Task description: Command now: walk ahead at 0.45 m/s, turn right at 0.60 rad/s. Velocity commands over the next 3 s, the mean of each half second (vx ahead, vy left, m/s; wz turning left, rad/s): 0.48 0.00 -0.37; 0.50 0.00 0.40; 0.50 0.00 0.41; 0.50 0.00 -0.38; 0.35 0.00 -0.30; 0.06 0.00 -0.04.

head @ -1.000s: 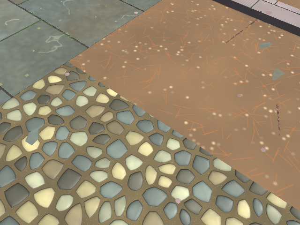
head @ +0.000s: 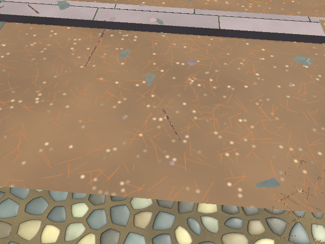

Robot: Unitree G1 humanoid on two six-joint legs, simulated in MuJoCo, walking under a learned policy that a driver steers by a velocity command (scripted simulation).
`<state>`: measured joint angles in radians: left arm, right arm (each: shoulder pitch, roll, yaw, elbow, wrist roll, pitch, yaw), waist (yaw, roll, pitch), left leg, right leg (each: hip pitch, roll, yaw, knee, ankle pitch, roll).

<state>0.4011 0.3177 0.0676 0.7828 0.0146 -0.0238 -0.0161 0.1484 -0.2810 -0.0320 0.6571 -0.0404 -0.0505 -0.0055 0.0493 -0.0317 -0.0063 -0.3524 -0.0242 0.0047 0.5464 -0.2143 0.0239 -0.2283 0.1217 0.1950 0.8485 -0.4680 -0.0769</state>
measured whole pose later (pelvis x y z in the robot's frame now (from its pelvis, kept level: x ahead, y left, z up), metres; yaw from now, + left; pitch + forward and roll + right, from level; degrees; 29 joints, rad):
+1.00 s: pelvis +0.53 -0.07 -0.02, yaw +5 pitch +1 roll +0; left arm 0.38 0.23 0.03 0.93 0.02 -0.05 0.02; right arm 0.10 -0.25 -0.04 0.75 -0.04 -0.03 0.04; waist 0.02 0.00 0.06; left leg -0.47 -0.07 0.12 0.64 -0.19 0.17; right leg -0.05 -0.05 -0.22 0.86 -0.47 -0.02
